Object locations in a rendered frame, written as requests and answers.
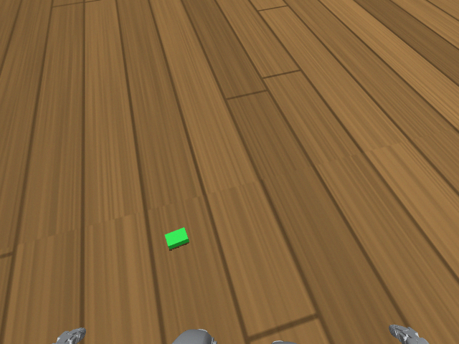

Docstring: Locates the right robot hand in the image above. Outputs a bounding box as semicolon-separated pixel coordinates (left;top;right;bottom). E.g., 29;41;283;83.
389;325;429;344

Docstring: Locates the left robot hand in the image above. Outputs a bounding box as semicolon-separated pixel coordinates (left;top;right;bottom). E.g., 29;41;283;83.
53;328;86;344

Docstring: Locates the small box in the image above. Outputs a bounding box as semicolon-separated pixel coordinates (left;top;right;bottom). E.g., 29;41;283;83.
165;228;189;249

